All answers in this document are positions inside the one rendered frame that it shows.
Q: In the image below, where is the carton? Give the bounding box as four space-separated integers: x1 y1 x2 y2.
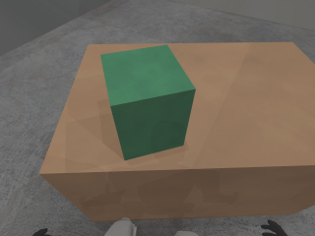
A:
100 44 196 160

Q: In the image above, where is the robot left shin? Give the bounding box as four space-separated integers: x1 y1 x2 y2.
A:
121 217 131 222

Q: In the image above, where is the right robot hand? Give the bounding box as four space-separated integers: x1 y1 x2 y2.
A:
261 219 287 236

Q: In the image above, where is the pedestal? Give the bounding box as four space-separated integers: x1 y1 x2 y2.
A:
39 41 315 222

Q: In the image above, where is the robot left thigh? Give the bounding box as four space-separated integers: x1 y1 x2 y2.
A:
104 220 137 236

